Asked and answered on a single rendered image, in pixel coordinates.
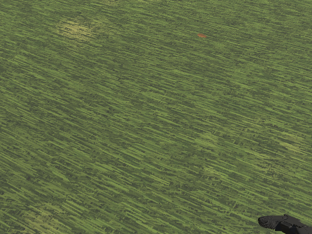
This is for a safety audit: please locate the robot right hand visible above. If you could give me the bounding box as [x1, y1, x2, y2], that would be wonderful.
[258, 214, 312, 234]

